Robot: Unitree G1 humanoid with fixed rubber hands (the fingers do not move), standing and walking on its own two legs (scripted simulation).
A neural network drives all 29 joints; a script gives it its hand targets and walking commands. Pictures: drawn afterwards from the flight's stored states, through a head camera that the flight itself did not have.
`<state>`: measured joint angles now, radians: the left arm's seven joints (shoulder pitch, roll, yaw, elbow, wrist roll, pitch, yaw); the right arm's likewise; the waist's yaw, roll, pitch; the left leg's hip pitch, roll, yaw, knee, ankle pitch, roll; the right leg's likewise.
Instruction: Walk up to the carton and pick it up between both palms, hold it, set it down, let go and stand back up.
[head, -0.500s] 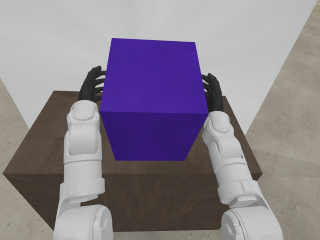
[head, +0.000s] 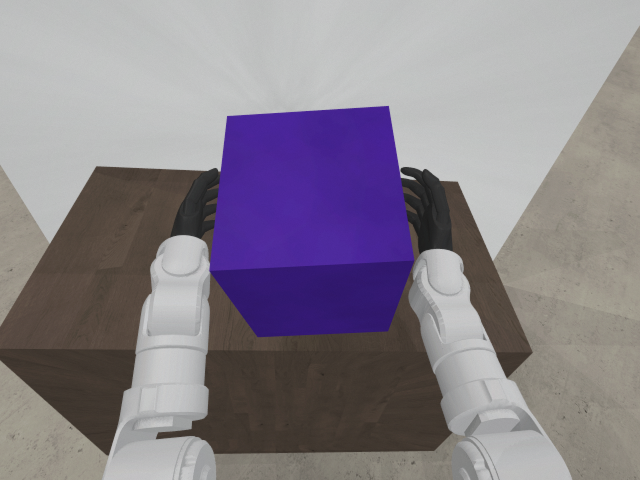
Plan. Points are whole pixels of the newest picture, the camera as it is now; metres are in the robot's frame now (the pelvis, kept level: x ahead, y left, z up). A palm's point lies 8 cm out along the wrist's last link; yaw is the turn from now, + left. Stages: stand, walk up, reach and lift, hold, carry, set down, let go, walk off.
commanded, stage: set down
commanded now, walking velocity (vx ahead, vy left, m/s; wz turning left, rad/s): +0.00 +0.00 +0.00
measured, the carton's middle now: (315, 234) +0.41 +0.00 +0.09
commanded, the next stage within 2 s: none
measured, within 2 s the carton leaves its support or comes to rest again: neither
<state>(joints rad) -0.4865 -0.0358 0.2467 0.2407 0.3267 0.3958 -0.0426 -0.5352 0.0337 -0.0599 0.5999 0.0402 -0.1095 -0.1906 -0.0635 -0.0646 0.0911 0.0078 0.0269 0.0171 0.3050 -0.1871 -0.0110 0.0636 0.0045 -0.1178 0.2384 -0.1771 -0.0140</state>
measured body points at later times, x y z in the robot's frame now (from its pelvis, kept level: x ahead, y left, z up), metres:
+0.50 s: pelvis -0.01 +0.00 +0.00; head -0.02 +0.03 +0.45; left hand +0.39 +0.15 +0.10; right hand +0.38 -0.14 +0.12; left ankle +0.00 +0.12 -0.75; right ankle -0.02 -0.10 -0.75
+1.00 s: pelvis +0.01 +0.00 +0.00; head +0.04 +0.02 +0.45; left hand +0.42 +0.15 +0.06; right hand +0.41 -0.14 +0.09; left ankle +0.00 +0.12 -0.75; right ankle -0.02 -0.10 -0.75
